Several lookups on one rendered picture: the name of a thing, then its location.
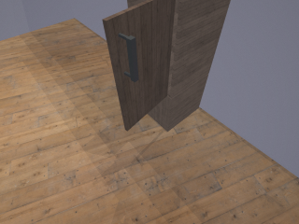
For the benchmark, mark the cupboard door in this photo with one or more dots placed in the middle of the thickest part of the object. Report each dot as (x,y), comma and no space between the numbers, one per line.
(151,23)

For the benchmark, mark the handle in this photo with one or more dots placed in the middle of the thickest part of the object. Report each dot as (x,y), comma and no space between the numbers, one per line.
(132,56)

